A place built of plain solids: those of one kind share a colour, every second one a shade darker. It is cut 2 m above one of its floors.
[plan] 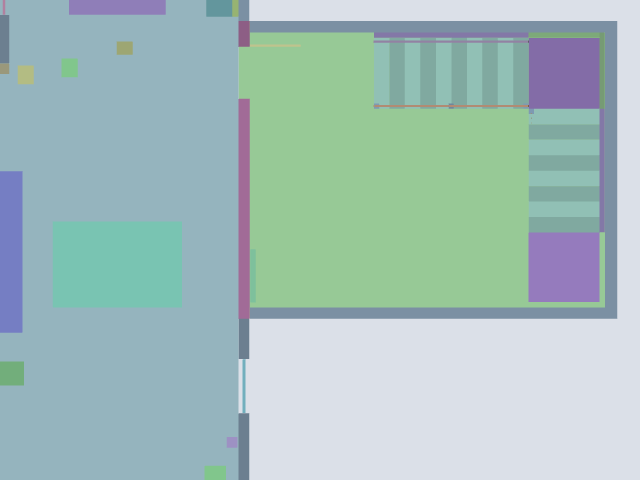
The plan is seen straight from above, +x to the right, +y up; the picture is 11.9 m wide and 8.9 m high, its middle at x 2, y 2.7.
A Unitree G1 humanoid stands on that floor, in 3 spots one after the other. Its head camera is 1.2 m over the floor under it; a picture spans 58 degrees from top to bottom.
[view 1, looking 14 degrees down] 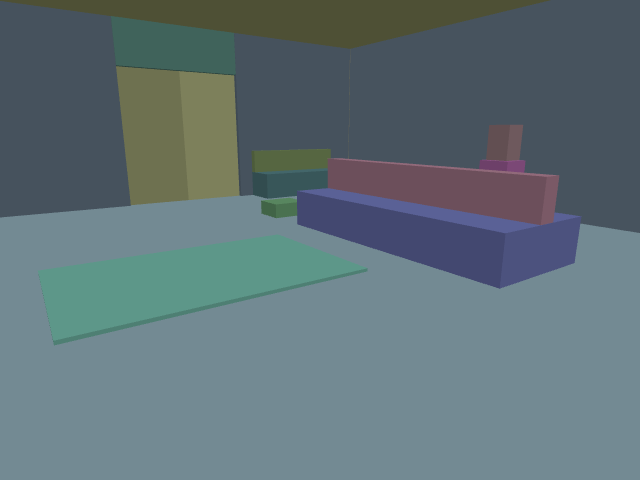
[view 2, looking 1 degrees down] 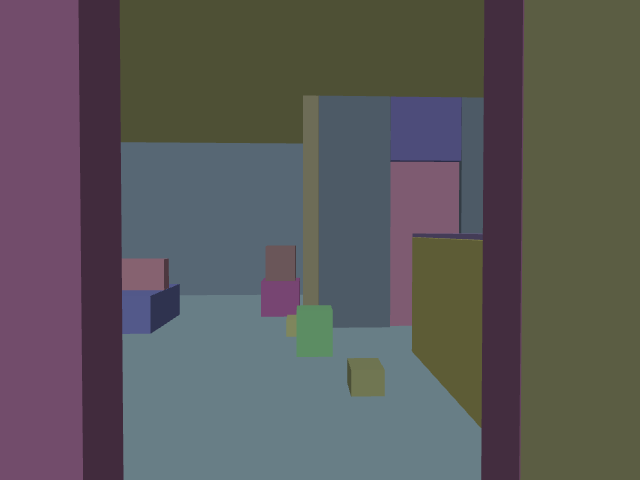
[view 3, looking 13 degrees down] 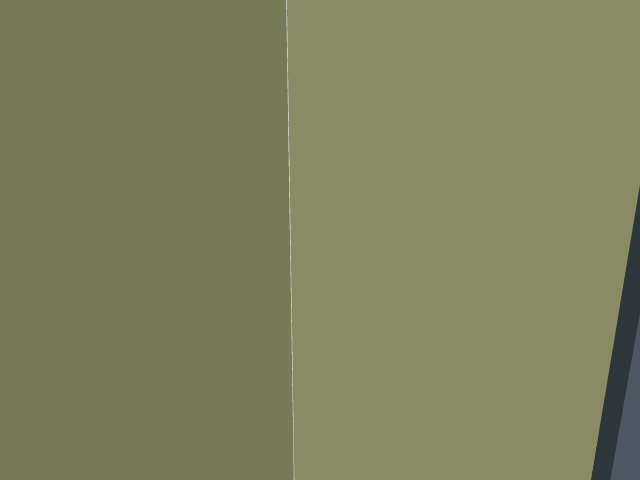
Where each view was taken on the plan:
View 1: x -0.51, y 5.80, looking -125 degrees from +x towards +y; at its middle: lobby_floor_slab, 4.96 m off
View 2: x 1.65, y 5.80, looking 178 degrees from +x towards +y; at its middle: wall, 5.41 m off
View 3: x -3.03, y -0.78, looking -94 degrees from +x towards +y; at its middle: lobby_entrance_leaf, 1.21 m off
